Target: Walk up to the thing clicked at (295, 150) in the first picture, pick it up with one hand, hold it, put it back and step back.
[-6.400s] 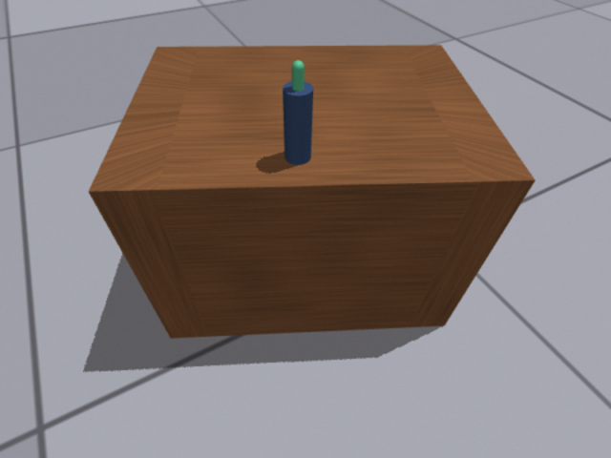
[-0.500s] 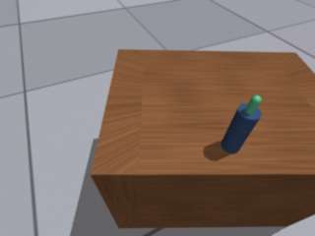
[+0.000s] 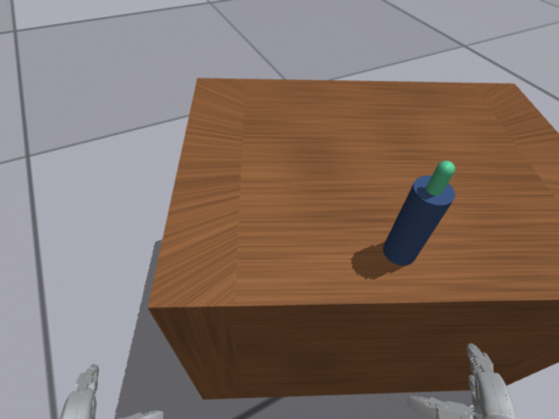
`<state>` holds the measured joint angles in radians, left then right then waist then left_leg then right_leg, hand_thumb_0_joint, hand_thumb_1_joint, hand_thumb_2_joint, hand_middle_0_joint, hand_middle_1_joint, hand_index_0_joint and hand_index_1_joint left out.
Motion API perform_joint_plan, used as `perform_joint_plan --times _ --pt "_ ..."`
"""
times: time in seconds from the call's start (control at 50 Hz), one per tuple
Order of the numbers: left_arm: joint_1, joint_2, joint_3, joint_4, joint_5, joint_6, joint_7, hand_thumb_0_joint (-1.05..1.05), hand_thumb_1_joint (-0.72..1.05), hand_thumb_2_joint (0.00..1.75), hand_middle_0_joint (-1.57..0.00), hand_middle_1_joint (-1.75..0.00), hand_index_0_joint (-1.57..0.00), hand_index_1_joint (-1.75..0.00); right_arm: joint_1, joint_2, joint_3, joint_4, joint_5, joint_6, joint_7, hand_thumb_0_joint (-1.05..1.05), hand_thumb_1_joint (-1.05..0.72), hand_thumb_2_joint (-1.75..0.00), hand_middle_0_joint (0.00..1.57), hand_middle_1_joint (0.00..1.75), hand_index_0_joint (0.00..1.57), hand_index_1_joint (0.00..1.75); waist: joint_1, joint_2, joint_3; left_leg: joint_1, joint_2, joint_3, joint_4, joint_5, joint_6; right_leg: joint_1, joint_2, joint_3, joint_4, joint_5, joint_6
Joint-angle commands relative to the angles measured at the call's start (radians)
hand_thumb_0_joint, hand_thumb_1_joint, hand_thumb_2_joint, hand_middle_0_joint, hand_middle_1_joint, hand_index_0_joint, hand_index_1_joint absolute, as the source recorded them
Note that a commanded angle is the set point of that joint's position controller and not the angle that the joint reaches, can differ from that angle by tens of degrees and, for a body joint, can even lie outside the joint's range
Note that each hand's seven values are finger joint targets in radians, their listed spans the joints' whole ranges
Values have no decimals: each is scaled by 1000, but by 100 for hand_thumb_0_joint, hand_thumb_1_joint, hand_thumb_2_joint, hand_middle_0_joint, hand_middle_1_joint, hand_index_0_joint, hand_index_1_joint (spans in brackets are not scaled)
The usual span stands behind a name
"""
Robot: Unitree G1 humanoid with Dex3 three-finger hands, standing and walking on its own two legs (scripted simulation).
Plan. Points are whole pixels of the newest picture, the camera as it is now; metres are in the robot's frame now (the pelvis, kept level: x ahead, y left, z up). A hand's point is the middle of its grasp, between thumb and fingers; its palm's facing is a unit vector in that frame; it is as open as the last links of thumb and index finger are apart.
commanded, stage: rise first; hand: right
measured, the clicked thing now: (420, 214) +0.43 -0.24 +0.04
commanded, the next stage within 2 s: go down in 1.30 s
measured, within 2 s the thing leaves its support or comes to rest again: neither
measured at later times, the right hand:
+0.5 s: hand (485, 373) +0.19 -0.26 +0.01, palm faces +0.28 +0.89 -0.37, open 17.5 cm
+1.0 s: hand (513, 373) +0.17 -0.26 +0.06, palm faces +0.32 +0.86 -0.41, open 17.5 cm
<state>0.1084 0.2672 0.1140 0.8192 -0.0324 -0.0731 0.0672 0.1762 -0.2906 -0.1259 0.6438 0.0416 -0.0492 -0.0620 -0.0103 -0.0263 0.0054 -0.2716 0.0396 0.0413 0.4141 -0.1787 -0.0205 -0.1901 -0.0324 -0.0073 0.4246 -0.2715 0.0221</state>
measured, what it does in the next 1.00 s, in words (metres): stands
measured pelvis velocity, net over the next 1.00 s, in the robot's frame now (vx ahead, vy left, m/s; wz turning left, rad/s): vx -0.01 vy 0.00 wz -0.02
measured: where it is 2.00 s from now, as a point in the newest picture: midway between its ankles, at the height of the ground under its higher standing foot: outside the picture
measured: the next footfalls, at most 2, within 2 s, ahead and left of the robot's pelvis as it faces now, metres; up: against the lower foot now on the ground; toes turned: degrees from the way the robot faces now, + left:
none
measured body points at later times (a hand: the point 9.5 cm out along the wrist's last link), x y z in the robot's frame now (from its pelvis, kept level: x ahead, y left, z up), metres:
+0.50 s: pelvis +0.01 -0.01 +0.00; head +0.01 +0.01 +0.45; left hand +0.17 +0.26 -0.09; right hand +0.17 -0.31 +0.03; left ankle +0.02 +0.13 -0.74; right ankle -0.03 -0.13 -0.74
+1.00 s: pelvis -0.01 +0.00 +0.00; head -0.01 +0.02 +0.45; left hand +0.16 +0.26 -0.09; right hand +0.15 -0.31 +0.08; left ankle +0.02 +0.13 -0.74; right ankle -0.03 -0.13 -0.74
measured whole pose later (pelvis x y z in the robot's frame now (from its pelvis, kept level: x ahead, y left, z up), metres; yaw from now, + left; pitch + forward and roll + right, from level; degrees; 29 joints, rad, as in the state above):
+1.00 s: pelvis -0.01 +0.00 +0.00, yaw -1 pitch -4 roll +0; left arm 0.22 0.23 0.16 0.67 -0.01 -0.11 0.04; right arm 0.45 -0.31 -0.25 -0.04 0.04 -0.19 -0.03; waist -0.04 -0.06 0.05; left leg -0.15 0.05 0.06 0.40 -0.18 -0.02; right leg -0.07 -0.02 0.01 0.40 -0.26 0.02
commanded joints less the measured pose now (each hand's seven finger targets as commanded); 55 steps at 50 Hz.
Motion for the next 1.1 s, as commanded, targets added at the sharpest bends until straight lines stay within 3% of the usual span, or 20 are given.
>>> perform_joint_plan --times 0.0,0.08,0.12,0.18,0.28,0.32,0.38,0.42,0.46,0.62,0.68,0.76,0.8,0.84,0.9,0.92,0.98,1.02,1.06,1.08 --pt "-60 157 38 -248 1 -42 22 0 -41 5 -6 -5 -6 -5 -36 -174 -48 -336 5 -43 -19 0 39 -7 5 5 5 5 -4 -11 -165 172 -38 40 -29 200 27 12 20 -21 -74 290 -14" --pt "-26 124 19 -310 2 -50 32 0 -52 4 -7 -6 -7 -6 2 -199 -86 -439 -1 -56 -29 0 49 -5 4 6 5 6 -16 8 -113 175 -29 41 -50 144 22 15 31 -23 -84 223 -25" --pt "20 139 32 -349 4 -53 33 0 -53 3 -6 -5 -6 -5 64 -199 -104 -466 -1 -60 -30 0 52 -5 4 6 5 6 -6 33 -115 183 -30 45 -48 167 20 33 29 -23 -82 250 -27" --pt "39 100 13 -334 3 -49 22 0 -52 2 -6 -5 -7 -5 107 -197 -122 -531 1 -65 -27 0 56 -4 4 6 5 6 -33 -21 -82 191 -31 49 -42 189 25 24 31 -24 -84 290 -17" --pt "117 103 43 -298 7 -46 3 0 -53 2 -6 -5 -6 -5 148 -166 -120 -638 5 -76 -7 0 58 -4 4 6 5 6 -9 -25 -56 186 -33 53 -41 209 24 42 25 -28 -89 307 -17" --pt "81 139 81 -339 8 -49 4 0 -53 3 -6 -5 -6 -5 139 -181 -144 -671 6 -80 -4 0 58 -4 4 6 5 6 -1 -10 -62 186 -32 52 -46 207 22 55 26 -26 -91 304 -19" --pt "38 88 41 -325 11 -52 -5 0 -54 3 -6 -5 -6 -5 159 -165 -142 -710 1 -92 -1 0 58 -4 4 6 5 6 -29 -15 -53 201 -33 57 -45 188 26 49 21 -19 -96 305 -14" --pt "7 136 80 -346 12 -59 1 0 -55 4 -6 -5 -6 -5 145 -182 -157 -743 5 -103 -4 0 57 -4 4 6 5 6 -26 3 -67 204 -34 54 -44 176 27 51 20 -17 -93 293 -15" --pt "-5 124 66 -383 15 -68 1 0 -55 4 -6 -5 -6 -5 144 -179 -161 -783 3 -117 -3 0 57 -4 4 6 5 6 -24 22 -75 214 -30 54 -53 153 23 54 26 -19 -97 254 -21" --pt "59 88 63 -308 16 -67 -10 0 -55 4 -6 -5 -5 -5 217 -183 -194 -812 4 -153 6 0 58 -3 4 6 5 6 -35 5 -40 217 -27 53 -62 136 24 28 29 -24 -101 239 -24" --pt "29 134 107 -313 18 -72 -6 0 -56 4 -6 -5 -5 -5 212 -200 -213 -832 4 -165 7 0 57 -3 4 6 5 6 -26 0 -60 216 -26 52 -58 149 24 48 30 -24 -97 251 -23" --pt "16 80 64 -315 16 -78 -12 0 -56 5 -6 -5 -5 -6 210 -183 -201 -860 5 -181 13 0 55 -4 5 6 5 6 -38 4 -28 207 -25 52 -65 109 24 27 34 -24 -103 209 -25" --pt "30 122 110 -316 17 -80 -6 0 -57 5 -6 -5 -5 -6 204 -201 -225 -859 3 -188 12 0 56 -4 4 6 5 6 -22 15 -39 201 -25 53 -67 98 23 37 33 -22 -106 194 -27" --pt "33 89 80 -295 18 -81 -11 0 -56 4 -5 -5 -5 -5 215 -187 -213 -866 5 -196 16 0 57 -4 4 6 5 6 -34 -2 -33 204 -25 51 -65 105 25 33 34 -23 -103 202 -26" --pt "37 106 104 -293 18 -85 -11 0 -56 5 -6 -5 -5 -6 217 -200 -231 -873 3 -202 17 0 55 -4 5 6 5 6 -33 0 -37 199 -22 53 -61 116 23 41 35 -22 -102 213 -27" --pt "29 72 74 -282 17 -84 -15 0 -56 6 -6 -5 -5 -6 211 -200 -230 -886 4 -207 19 0 56 -4 5 6 5 6 -39 -17 -26 198 -19 49 -67 111 22 33 40 -26 -100 205 -28" --pt "8 128 120 -315 19 -90 -9 0 -56 6 -6 -5 -5 -6 195 -213 -245 -880 5 -214 17 0 55 -4 5 6 5 6 -30 35 -38 201 -20 53 -72 88 18 30 40 -21 -104 177 -33" --pt "4 76 79 -306 16 -91 -15 0 -56 6 -6 -6 -5 -6 176 -205 -240 -894 3 -225 20 0 53 -4 5 6 5 6 -29 3 -26 189 -17 48 -75 59 18 34 46 -26 -107 149 -33" --pt "32 108 108 -302 17 -93 -9 0 -56 6 -6 -5 -5 -6 185 -212 -249 -885 5 -229 18 0 56 -4 5 6 5 6 -31 17 -27 194 -20 52 -78 56 20 27 42 -22 -113 145 -33" --pt "35 68 71 -304 17 -94 -16 0 -56 6 -5 -5 -5 -6 195 -196 -234 -889 2 -233 21 0 56 -4 5 6 5 6 -36 4 -24 196 -20 55 -72 63 23 28 40 -21 -115 156 -29"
